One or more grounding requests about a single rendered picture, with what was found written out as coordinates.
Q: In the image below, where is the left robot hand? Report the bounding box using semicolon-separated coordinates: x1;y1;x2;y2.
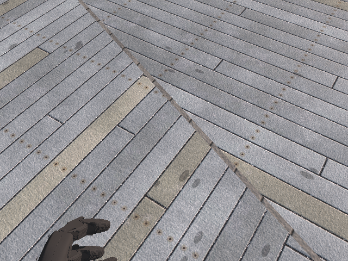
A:
36;216;117;261

